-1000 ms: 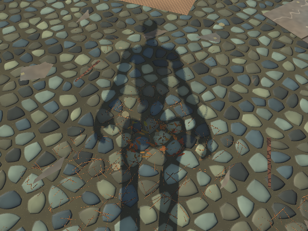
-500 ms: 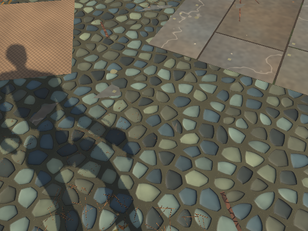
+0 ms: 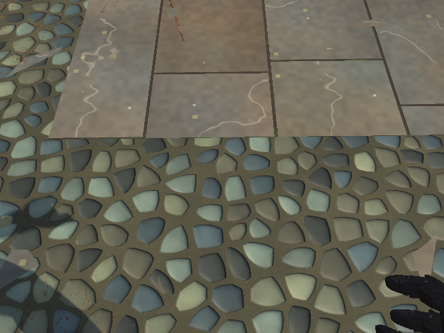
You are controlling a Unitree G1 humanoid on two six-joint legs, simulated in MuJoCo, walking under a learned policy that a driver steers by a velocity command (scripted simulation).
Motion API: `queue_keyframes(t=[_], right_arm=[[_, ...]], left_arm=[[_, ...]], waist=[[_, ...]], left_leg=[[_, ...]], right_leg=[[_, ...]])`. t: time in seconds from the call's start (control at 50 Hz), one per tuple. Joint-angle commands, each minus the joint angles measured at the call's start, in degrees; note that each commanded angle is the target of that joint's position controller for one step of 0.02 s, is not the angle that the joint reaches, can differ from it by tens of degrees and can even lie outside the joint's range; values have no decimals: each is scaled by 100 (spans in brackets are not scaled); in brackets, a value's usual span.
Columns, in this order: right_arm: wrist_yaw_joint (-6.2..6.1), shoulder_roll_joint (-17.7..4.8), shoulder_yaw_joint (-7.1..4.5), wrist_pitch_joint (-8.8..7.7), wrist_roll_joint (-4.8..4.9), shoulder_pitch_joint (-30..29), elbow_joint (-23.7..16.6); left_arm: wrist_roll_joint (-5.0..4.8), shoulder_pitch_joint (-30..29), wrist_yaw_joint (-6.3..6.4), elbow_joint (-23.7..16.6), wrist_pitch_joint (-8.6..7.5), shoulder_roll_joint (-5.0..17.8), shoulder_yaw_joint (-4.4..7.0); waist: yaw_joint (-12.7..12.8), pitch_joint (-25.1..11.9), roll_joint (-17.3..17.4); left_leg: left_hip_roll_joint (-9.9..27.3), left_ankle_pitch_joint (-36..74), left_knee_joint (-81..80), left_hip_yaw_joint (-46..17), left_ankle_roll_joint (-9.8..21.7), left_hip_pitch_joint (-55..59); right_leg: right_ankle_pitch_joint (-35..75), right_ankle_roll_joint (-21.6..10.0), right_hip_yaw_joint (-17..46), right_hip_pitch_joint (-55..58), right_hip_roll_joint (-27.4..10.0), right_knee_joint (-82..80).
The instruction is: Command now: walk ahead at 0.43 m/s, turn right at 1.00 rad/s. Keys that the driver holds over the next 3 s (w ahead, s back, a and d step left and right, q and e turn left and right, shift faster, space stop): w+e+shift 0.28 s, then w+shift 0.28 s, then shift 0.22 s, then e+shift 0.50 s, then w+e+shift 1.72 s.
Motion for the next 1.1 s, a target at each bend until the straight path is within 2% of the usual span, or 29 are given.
queue_keyframes(t=[0.02, 0.06, 0.1, 0.12, 0.14, 0.16, 0.18, 0.2, 0.22, 0.24, 0.26, 0.3, 0.34, 0.42, 0.5, 0.58, 0.62, 0.64, 0.66, 0.68, 0.7, 0.72, 0.74, 0.76, 0.82, 0.92, 1.0, 1.06, 1.1], right_arm=[[32, -161, -100, -61, -24, 72, -343], [117, -237, -170, 33, 177, -269, -503], [121, -589, -303, 81, 338, -463, -619], [72, -680, -167, 342, -4, 386, -237], [3, -900, -261, 369, -94, 884, -84], [-41, -1153, -340, 312, -189, 1637, 35], [-91, -1612, -456, 264, -333, 2256, -18], [-42, -1839, -523, 297, -276, 1646, -52], [4, -1176, -423, 344, -229, 951, -267], [23, -836, -313, 385, -130, 885, -233], [32, -747, -277, 389, -120, 999, -88], [71, -784, -276, 310, -99, 1408, 338], [185, -621, -245, 187, -45, 1733, 584], [265, -678, -235, 58, -45, 1973, 851], [282, -755, -222, 43, -20, 2370, 1128], [232, -948, -210, 127, 0, 2879, 1536], [171, -1165, -209, 181, 10, 3008, 1720], [129, -1237, -203, 213, 44, 2997, 1770], [108, -1224, -182, 201, 136, 2848, 1740], [79, -1018, -102, 83, 126, 2549, 1272], [135, -531, 61, -42, 173, 3172, 1269], [122, -1134, -129, -111, 303, 2670, 1307], [111, -997, -108, -102, 411, 2080, 1025], [68, -840, -90, -58, 344, 1884, 1030], [42, -610, -126, 147, 144, 1930, 990], [-7, -357, -91, 265, 2, 960, 482], [103, -467, -96, 287, 67, -23, 133], [155, -798, -218, 292, 75, 48, 110], [135, -906, -270, 199, -33, 570, 222]], left_arm=[[-42, -699, 202, -597, 32, 876, 305], [-34, -364, 191, -462, 99, 788, 279], [-48, -390, 146, -515, 31, 610, 243], [600, -356, -49, -440, 11, 1102, 333], [570, -321, -123, -564, -46, 902, 335], [467, -262, -199, -619, -129, 746, 272], [284, 13, -205, -823, -212, 190, 118], [297, 456, -234, -965, -192, 275, 36], [458, 169, -174, -721, -75, 690, 70], [574, -329, -239, -782, -48, 912, 117], [593, -588, -295, -834, -29, 898, 134], [601, -793, -422, -970, 37, 551, 16], [576, -885, -452, -1080, 46, 328, -86], [517, -1288, -431, -1241, 34, 314, -160], [492, -2176, -536, -1472, -28, 327, -260], [515, -2625, -584, -1563, -113, 82, -412], [575, -2070, -460, -1352, -182, 90, -395], [596, -1100, -386, -1024, -240, 248, -320], [662, -108, -296, -678, -292, 469, -221], [6, 456, -118, -683, -223, 1337, 113], [135, 391, -75, -696, -197, 1494, 62], [205, 400, -68, -648, -157, 1097, 56], [213, -19, -76, -614, -186, 895, -14], [169, -384, -102, -565, -242, 696, -57], [154, -866, -127, -542, -287, 395, -109], [106, -837, 38, -423, -143, 721, 79], [-21, -386, 186, -295, 104, 897, 201], [11, -505, 266, -399, 197, 847, 235], [52, -648, 251, -570, 218, 650, 194]], waist=[[-295, -1034, 119], [-88, -1212, -317], [-139, -928, -641], [-273, -1125, -1378], [-451, -1222, -1119], [-894, -1560, -486], [-990, -2359, 810], [-453, -2656, 2262], [-389, -1810, 1152], [-473, -1369, 332], [-464, -1107, -97], [-464, -732, 177], [-479, -691, 322], [-402, -312, 293], [-620, 23, 348], [-714, 170, 420], [-389, -371, 709], [70, -923, 788], [601, -1456, 870], [696, -2446, -14], [290, -3844, -1216], [567, -3651, -351], [322, -2535, -348], [2, -1775, 44], [-525, -1064, -231], [-548, -873, -430], [-240, -1029, -541], [-410, -1093, -671], [-653, -1458, -498]], left_leg=[[-964, 1876, -2120, 978, -4, 1989], [-1100, 2600, -2622, 766, -2, 2561], [-858, 2161, -3065, 303, 105, 2447], [-741, 2022, -2772, 647, 352, 2424], [-744, 1482, -2917, 485, 500, 2980], [-379, 645, -3023, 133, 644, 4059], [1179, -1687, -3543, -1835, 995, 5362], [2069, -3765, -4775, -4789, 1630, 5498], [1906, -4277, -4709, -4459, 1615, 4745], [1575, -3302, -4515, -3364, 1438, 4129], [1271, -2254, -4497, -2388, 1247, 3683], [857, -1128, -4643, -1214, 1115, 3304], [819, -629, -4750, -889, 1218, 3292], [909, -201, -5227, -269, 1409, 3241], [688, 873, -5656, 784, 1268, 3145], [766, 3465, -5481, 1322, 1258, 3833], [821, 7070, -4193, 1512, 1137, 4262], [759, 7610, -3024, 1551, 1007, 4209], [586, 6812, -1691, 1687, 857, 3481], [143, 2334, 157, 1311, 690, 1552], [-680, -1471, 2174, 534, 490, 59], [-432, -1287, 2359, -102, 481, -19], [-168, -1022, 2056, 263, 414, -288], [46, -686, 1595, 537, 337, -267], [181, 22, 969, 704, 235, 507], [-362, 1254, -940, 899, 106, 782], [-800, 2200, -2519, 714, 155, 1340], [-730, 1916, -3073, 311, 298, 1542], [-390, 3020, -3777, 344, 599, 2619]], right_leg=[[3280, -195, 976, -1302, -673, -320], [1623, 1, 1502, -1258, -786, -354], [566, 46, 2048, -810, -1031, -131], [1518, 37, 1822, -266, -930, 314], [1921, 207, 1894, -311, -906, 1102], [1700, 346, 1631, -785, -703, 2372], [-440, 464, 903, -1728, -308, 4169], [-1766, 476, 342, -2982, -338, 4933], [-1066, 521, 150, -3310, -891, 5456], [-694, 584, 12, -3178, -1044, 5273], [-532, 614, -28, -3005, -1220, 4913], [-444, 622, -59, -2992, -1472, 4629], [-211, 597, 56, -3167, -1471, 4586], [527, 709, 295, -3736, -1369, 3983], [1093, 694, -402, -3256, -1404, 2440], [762, 416, -1216, -2457, -1402, 1154], [261, 269, -1549, -1352, -833, 858], [551, 168, -1474, -260, -677, 432], [1422, 58, -1113, 1214, -1016, 32], [3473, -182, 742, 3543, -2629, 677], [4475, -1225, 3210, 4915, -4066, 428], [4962, -1199, 2513, 4163, -3787, 264], [5299, -1034, 1507, 3236, -3484, 93], [4881, -759, 996, 2211, -3077, -213], [4674, -513, 436, 426, -2503, -932], [4742, -322, -88, -470, -1850, -846], [3519, 82, 491, -294, -1803, -468], [2790, 268, 1261, 187, -1884, 135], [2103, 559, 1216, 104, -1402, 1225]])
Next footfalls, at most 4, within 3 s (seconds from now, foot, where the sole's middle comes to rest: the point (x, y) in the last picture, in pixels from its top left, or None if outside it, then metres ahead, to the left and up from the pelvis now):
0.16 left None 0.34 0.15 -0.77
0.66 right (317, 274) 0.58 -0.22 -0.77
1.10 left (311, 188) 0.88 -0.22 -0.77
1.56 right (344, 259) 0.63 -0.30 -0.77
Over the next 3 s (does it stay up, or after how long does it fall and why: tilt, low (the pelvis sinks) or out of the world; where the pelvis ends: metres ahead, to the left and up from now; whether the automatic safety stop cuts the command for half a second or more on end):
stays up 0.50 -1.38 0.00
